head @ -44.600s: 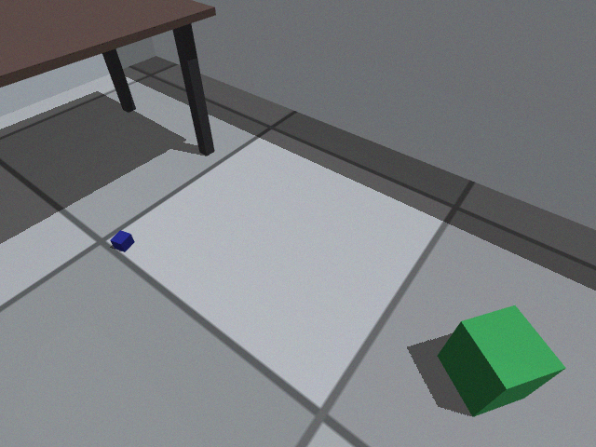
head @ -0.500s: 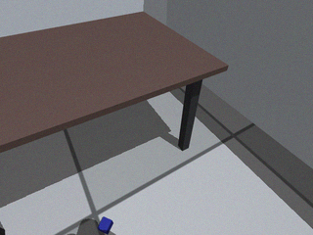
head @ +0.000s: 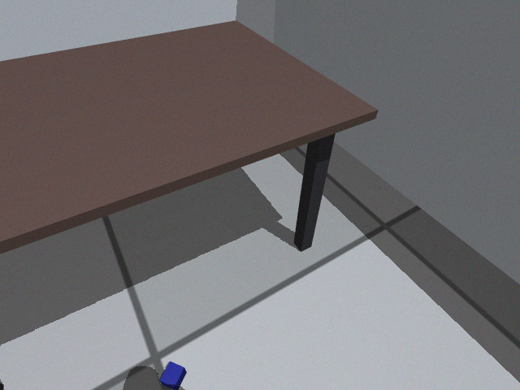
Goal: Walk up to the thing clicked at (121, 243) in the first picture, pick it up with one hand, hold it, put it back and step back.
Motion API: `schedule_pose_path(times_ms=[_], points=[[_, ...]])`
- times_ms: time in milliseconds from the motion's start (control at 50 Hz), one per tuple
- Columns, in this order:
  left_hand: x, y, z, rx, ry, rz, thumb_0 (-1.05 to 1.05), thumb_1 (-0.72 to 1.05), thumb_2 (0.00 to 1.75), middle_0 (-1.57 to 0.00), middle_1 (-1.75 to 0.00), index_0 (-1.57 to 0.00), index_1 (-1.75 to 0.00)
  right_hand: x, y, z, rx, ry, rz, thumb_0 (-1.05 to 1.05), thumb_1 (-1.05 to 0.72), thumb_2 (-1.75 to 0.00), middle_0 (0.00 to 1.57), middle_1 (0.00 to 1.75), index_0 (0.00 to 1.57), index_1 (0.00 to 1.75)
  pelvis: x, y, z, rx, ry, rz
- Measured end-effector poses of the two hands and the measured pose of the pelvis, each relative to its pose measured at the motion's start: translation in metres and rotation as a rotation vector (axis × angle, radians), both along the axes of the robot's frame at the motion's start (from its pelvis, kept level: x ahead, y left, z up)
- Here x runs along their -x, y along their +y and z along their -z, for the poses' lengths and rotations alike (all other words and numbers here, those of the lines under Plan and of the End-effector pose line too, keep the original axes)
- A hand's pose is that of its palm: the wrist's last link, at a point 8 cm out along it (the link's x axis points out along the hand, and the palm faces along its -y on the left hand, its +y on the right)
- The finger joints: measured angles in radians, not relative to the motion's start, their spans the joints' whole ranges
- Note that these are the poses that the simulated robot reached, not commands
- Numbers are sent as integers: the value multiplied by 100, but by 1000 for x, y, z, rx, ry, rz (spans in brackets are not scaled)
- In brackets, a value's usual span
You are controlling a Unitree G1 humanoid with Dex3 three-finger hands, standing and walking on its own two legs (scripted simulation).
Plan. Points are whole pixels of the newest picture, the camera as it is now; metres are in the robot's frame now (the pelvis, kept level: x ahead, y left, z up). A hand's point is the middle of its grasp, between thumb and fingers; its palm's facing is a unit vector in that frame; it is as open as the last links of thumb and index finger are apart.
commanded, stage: stand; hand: left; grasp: from above
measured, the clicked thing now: (173, 376) +0.36 +0.31 -0.75
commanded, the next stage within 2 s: step back in 0.40 s
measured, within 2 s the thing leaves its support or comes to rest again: neither
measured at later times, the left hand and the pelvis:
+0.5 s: hand out of the picture +0.03 +0.23 -0.17, palm faces +0.02 -0.95 -0.32, open 7.4 cm; pelvis -0.02 -0.01 -0.01, yaw -1 degrees
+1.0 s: hand out of the picture +0.02 +0.26 -0.18, palm faces +0.03 -0.93 -0.37, open 7.4 cm; pelvis -0.11 -0.01 -0.03, yaw +3 degrees
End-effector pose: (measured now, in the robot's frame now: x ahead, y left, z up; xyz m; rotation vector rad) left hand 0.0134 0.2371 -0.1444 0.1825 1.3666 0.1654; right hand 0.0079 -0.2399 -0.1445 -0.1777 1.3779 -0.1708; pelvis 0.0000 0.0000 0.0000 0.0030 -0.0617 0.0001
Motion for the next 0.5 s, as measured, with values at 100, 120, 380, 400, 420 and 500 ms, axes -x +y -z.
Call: schedule_pose_path(times_ms=[100,120,380,400,420,500], points=[[4,3,0,-5,5,-2,0,91,90,-20,-30,-20,-30,4,-1,0,2,-2,4,1,-91,-90,20,30,20,30,2,0,0,-3,-1,2],[5,4,-1,-7,5,-3,0,91,90,-20,-30,-20,-30,5,-1,0,2,-1,4,1,-91,-90,20,30,20,30,3,0,1,-3,0,2],[3,19,-7,-47,-18,7,0,91,90,-20,-30,-20,-30,-1,-18,-3,30,-34,-5,1,-91,-90,20,30,20,30,6,-1,1,-4,-6,4],[1,21,-8,-51,-24,9,0,91,90,-20,-30,-20,-30,-2,-19,-4,34,-38,-8,1,-91,-90,20,30,20,30,7,-2,1,-4,-6,3],[-1,23,-8,-53,-31,4,0,91,90,-20,-30,-20,-30,-4,-22,-4,34,-41,-8,1,-90,-90,20,30,20,30,8,-2,1,-4,-2,4],[-13,39,-11,-97,-68,11,1,90,90,-21,-30,-20,-30,-14,-43,-6,61,-66,-12,1,-90,-90,21,30,20,30,20,-7,7,-13,13,8]])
